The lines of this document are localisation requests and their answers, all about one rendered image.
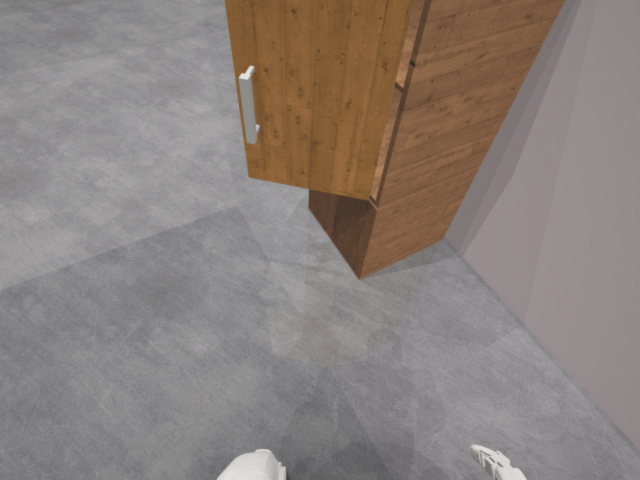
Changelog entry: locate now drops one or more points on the cupboard door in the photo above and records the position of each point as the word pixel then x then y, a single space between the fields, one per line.
pixel 325 72

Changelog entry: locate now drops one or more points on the handle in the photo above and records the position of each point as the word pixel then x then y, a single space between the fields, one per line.
pixel 245 83

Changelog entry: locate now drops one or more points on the left robot shin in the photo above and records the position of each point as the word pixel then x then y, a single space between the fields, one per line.
pixel 265 451

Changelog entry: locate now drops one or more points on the robot left thigh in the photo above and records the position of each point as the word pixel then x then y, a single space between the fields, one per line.
pixel 254 466

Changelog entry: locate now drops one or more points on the robot right hand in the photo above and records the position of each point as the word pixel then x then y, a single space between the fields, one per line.
pixel 496 464

